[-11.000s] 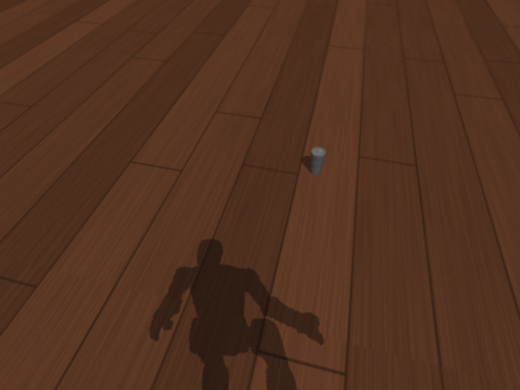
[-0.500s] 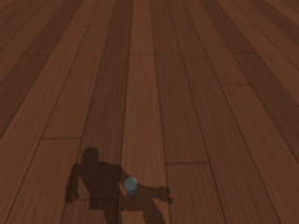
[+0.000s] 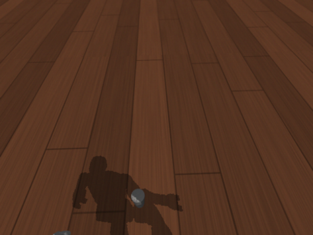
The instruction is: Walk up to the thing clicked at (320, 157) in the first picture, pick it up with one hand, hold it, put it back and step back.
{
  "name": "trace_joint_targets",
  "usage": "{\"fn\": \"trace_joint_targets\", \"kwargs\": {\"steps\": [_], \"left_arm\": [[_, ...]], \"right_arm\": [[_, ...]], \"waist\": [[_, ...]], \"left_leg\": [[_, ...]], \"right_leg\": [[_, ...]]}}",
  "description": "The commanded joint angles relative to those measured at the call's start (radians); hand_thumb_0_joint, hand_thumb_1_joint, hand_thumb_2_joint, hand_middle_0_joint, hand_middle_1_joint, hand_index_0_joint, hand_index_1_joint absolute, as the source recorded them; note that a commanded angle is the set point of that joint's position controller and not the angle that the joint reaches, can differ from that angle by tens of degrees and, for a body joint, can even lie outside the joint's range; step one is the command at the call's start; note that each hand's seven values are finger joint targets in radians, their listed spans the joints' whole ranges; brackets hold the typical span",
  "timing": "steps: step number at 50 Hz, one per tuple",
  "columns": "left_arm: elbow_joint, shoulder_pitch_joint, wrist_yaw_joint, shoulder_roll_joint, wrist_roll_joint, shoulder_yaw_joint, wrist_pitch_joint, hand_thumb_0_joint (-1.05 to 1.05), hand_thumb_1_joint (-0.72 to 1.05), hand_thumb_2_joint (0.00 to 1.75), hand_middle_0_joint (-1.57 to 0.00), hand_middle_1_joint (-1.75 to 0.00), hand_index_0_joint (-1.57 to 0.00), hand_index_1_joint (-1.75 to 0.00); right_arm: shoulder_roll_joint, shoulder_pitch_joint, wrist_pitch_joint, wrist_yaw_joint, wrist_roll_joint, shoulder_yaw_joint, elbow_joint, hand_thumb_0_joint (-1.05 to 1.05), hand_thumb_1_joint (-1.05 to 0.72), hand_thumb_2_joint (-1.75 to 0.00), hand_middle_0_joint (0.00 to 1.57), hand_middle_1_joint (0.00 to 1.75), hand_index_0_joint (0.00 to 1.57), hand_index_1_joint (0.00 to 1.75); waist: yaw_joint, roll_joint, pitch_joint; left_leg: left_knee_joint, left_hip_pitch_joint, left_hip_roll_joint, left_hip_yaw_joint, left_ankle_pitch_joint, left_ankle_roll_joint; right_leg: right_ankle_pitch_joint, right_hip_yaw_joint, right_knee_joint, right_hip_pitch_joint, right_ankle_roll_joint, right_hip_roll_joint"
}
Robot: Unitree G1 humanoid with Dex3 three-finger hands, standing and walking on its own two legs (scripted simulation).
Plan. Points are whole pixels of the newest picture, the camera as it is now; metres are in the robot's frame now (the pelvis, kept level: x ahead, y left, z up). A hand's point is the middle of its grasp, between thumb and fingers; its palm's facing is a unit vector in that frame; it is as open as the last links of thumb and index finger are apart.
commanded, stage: stand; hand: left
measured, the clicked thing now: (138, 199) +0.41 +0.14 -0.70
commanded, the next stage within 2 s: none
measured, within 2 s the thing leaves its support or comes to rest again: neither
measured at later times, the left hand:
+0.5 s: hand out of the picture +0.08 +0.25 -0.16, palm faces -0.03 -0.94 -0.33, open 7.4 cm
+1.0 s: hand out of the picture +0.10 +0.25 -0.15, palm faces -0.02 -0.94 -0.34, open 7.4 cm
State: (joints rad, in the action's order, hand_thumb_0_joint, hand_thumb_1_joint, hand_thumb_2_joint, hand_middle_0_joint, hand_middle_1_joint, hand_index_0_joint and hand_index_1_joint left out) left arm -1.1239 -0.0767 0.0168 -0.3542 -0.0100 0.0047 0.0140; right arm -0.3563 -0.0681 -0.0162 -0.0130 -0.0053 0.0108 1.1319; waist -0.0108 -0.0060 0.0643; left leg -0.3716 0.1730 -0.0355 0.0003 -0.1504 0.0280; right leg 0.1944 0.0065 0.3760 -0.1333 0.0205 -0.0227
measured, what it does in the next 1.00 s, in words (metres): stands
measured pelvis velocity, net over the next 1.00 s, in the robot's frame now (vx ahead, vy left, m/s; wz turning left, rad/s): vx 0.02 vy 0.00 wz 0.00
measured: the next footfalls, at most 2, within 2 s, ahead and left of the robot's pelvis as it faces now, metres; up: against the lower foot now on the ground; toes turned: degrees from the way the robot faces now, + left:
none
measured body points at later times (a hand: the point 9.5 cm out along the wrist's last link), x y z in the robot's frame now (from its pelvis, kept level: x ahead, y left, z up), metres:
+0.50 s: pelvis +0.01 +0.00 +0.00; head +0.03 +0.00 +0.45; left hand +0.09 +0.30 -0.13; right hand +0.09 -0.30 -0.13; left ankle +0.03 +0.14 -0.75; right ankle +0.01 -0.13 -0.75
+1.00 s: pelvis +0.02 +0.00 +0.00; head +0.03 +0.00 +0.45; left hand +0.11 +0.30 -0.13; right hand +0.11 -0.30 -0.13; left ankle +0.03 +0.14 -0.75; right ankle +0.01 -0.13 -0.75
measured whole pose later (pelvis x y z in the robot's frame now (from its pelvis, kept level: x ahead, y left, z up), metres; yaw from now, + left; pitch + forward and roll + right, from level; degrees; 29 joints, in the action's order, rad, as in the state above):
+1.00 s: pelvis +0.02 +0.00 +0.00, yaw +0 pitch -2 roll +0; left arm -1.14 -0.09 0.01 -0.35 -0.01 0.01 0.00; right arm -0.35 -0.07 -0.01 0.00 -0.01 -0.01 1.15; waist -0.01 -0.01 0.05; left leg -0.33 0.14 -0.04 0.00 -0.16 0.03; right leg 0.19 0.01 0.31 -0.09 0.02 -0.02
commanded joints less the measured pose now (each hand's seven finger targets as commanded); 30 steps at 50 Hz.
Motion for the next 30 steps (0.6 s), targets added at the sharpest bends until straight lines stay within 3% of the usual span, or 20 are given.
{"fn": "trace_joint_targets", "kwargs": {"steps": [1, 3, 9, 14, 21, 24, 27, 30], "left_arm": [[0.048, 0.060, -0.018, -0.219, 0.005, 0.043, 0.027, 0.00, 0.90, 0.90, -0.20, -0.30, -0.20, -0.30], [0.044, 0.059, -0.018, -0.219, 0.004, 0.045, 0.027, 0.00, 0.90, 0.90, -0.20, -0.30, -0.20, -0.30], [0.036, 0.056, -0.017, -0.218, 0.004, 0.044, 0.021, 0.00, 0.90, 0.90, -0.20, -0.30, -0.20, -0.30], [0.030, 0.040, -0.019, -0.219, 0.002, 0.044, 0.024, 0.00, 0.90, 0.90, -0.20, -0.30, -0.20, -0.30], [0.033, 0.036, -0.019, -0.216, 0.003, 0.044, 0.019, 0.00, 0.90, 0.90, -0.20, -0.30, -0.20, -0.30], [0.031, 0.024, -0.018, -0.210, 0.002, 0.044, 0.017, 0.00, 0.90, 0.90, -0.20, -0.30, -0.20, -0.30], [0.035, 0.031, -0.019, -0.212, 0.005, 0.045, 0.020, 0.00, 0.90, 0.90, -0.20, -0.30, -0.20, -0.30], [0.032, 0.024, -0.019, -0.211, 0.005, 0.045, 0.018, 0.00, 0.90, 0.90, -0.20, -0.30, -0.20, -0.30]], "right_arm": [[-0.203, 0.062, -0.017, 0.007, -0.004, 0.040, -0.056, 0.00, -0.90, -0.90, 0.20, 0.30, 0.20, 0.30], [-0.203, 0.064, -0.017, 0.008, -0.003, 0.039, -0.055, 0.00, -0.90, -0.90, 0.20, 0.30, 0.20, 0.30], [-0.208, 0.057, -0.013, 0.010, -0.005, 0.036, -0.043, 0.00, -0.90, -0.90, 0.20, 0.30, 0.20, 0.30], [-0.204, 0.051, -0.014, 0.011, -0.003, 0.035, -0.044, 0.00, -0.90, -0.90, 0.20, 0.30, 0.20, 0.30], [-0.206, 0.044, -0.010, 0.011, -0.006, 0.032, -0.043, 0.00, -0.90, -0.90, 0.20, 0.30, 0.20, 0.30], [-0.206, 0.040, -0.014, 0.014, -0.007, 0.029, -0.042, 0.00, -0.90, -0.90, 0.20, 0.30, 0.20, 0.30], [-0.210, 0.039, -0.021, 0.015, -0.005, 0.029, -0.042, 0.00, -0.90, -0.90, 0.20, 0.30, 0.20, 0.30], [-0.207, 0.052, -0.018, 0.017, -0.003, 0.028, -0.043, 0.00, -0.90, -0.90, 0.20, 0.30, 0.20, 0.30]], "waist": [[0.006, 0.008, -0.090], [0.008, 0.004, -0.110], [0.005, -0.007, -0.077], [0.004, 0.014, -0.117], [0.006, 0.015, -0.087], [0.008, -0.008, -0.098], [0.009, 0.002, -0.129], [0.013, 0.001, -0.114]], "left_leg": [[0.076, -0.022, -0.090, 0.094, -0.004, -0.037], [0.072, -0.022, -0.093, 0.092, 0.035, -0.039], [0.096, 0.000, -0.092, 0.098, -0.046, -0.035], [0.071, -0.041, -0.095, 0.092, 0.060, -0.038], [0.082, -0.021, -0.089, 0.091, -0.012, -0.037], [0.084, -0.021, -0.095, 0.091, 0.034, -0.039], [0.068, -0.049, -0.104, 0.089, 0.155, -0.038], [0.068, -0.059, -0.100, 0.087, 0.127, -0.038]], "right_leg": [[-0.025, -0.095, -0.095, 0.000, -0.030, -0.103], [-0.064, -0.092, -0.090, 0.028, -0.030, -0.106], [-0.004, -0.092, -0.101, -0.005, -0.032, -0.100], [-0.072, -0.088, -0.099, 0.011, -0.032, -0.106], [-0.006, -0.088, -0.114, -0.013, -0.033, -0.100], [-0.066, -0.084, -0.098, 0.013, -0.036, -0.102], [-0.148, -0.081, -0.081, 0.046, -0.034, -0.107], [-0.120, -0.080, -0.095, 0.028, -0.031, -0.107]]}}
